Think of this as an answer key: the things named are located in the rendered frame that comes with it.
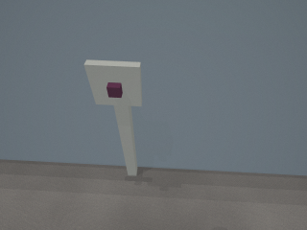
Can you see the button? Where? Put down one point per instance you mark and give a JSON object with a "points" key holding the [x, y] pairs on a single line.
{"points": [[114, 89]]}

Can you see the panel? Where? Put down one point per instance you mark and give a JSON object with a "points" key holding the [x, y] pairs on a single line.
{"points": [[128, 73]]}

